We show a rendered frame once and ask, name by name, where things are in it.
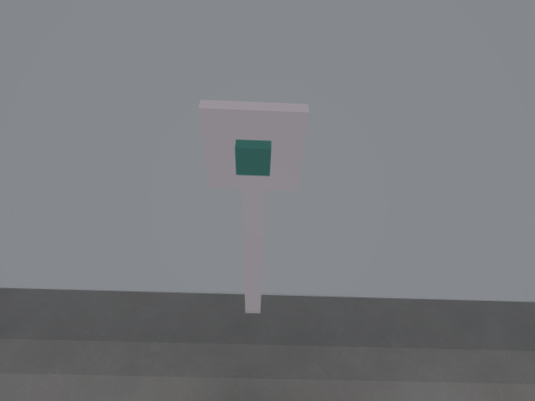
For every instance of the panel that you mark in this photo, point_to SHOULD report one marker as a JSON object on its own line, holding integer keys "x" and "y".
{"x": 285, "y": 125}

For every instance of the button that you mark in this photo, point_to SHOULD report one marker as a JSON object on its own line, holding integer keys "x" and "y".
{"x": 253, "y": 157}

